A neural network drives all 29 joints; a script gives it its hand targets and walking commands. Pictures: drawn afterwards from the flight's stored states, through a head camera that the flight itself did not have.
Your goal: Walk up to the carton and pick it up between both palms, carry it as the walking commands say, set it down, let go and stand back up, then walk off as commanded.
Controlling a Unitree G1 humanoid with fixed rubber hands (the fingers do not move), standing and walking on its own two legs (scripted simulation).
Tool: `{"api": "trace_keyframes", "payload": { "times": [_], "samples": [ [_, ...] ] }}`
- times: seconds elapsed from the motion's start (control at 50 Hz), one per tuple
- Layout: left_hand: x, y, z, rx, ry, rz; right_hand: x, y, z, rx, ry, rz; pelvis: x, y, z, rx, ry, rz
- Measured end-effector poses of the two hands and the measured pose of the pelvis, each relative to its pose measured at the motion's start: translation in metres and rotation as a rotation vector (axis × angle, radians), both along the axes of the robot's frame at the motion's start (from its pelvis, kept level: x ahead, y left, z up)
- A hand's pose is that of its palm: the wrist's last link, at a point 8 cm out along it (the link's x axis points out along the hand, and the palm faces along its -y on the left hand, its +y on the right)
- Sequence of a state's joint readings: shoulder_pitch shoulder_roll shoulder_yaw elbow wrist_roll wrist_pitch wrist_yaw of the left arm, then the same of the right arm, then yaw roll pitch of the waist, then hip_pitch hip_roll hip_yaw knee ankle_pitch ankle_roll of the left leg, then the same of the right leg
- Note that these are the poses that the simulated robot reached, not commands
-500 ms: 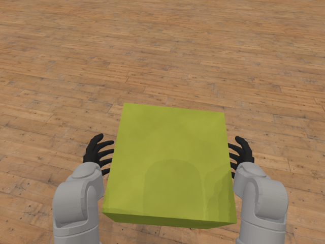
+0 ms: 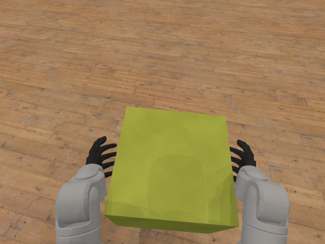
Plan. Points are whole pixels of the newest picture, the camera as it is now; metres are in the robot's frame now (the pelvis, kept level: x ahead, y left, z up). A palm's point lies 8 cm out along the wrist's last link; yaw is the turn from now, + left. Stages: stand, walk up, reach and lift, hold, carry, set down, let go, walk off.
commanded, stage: carry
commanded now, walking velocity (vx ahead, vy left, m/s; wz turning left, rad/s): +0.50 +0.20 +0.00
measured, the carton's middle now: (169, 172) +0.32 +0.00 +0.03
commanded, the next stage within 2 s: none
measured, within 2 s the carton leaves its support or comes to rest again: neither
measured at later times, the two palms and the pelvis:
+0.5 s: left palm (96, 86) +0.58 +0.23 +0.10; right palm (195, 90) +0.58 -0.09 +0.08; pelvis +0.30 +0.09 +0.00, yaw -1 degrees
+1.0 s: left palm (94, 42) +0.89 +0.32 +0.10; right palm (168, 46) +0.88 +0.00 +0.08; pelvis +0.61 +0.18 -0.01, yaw -4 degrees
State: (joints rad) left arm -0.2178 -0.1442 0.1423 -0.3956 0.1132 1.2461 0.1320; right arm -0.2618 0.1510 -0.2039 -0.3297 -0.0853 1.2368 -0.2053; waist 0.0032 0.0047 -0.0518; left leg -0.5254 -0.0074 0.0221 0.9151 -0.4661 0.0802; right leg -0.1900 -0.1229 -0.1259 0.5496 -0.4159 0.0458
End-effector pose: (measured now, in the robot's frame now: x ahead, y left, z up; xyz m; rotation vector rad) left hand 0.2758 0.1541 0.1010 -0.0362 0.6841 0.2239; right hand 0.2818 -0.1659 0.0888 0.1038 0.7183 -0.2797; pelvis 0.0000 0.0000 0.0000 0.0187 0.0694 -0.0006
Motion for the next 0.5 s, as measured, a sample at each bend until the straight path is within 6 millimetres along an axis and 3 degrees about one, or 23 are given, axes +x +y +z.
{"api": "trace_keyframes", "payload": {
  "times": [0.1,0.22,0.4,0.5],
  "samples": [
    [0.067,0.036,-0.007,0.002,-0.04,0.0,0.066,0.036,-0.007,-0.003,-0.043,0.003,0.067,0.037,-0.015,0.009,-0.016,-0.01],
    [0.139,0.057,-0.005,0.012,0.011,-0.039,0.128,0.057,-0.006,0.007,0.005,-0.032,0.136,0.066,-0.002,-0.019,-0.038,-0.047],
    [0.251,0.064,-0.001,0.031,-0.027,-0.051,0.236,0.065,-0.008,0.02,-0.036,-0.044,0.247,0.079,-0.011,-0.021,-0.045,-0.059],
    [0.306,0.078,-0.005,0.025,0.022,-0.027,0.298,0.078,-0.007,0.012,0.009,-0.02,0.304,0.085,-0.001,-0.002,-0.013,-0.026]
  ]
}}
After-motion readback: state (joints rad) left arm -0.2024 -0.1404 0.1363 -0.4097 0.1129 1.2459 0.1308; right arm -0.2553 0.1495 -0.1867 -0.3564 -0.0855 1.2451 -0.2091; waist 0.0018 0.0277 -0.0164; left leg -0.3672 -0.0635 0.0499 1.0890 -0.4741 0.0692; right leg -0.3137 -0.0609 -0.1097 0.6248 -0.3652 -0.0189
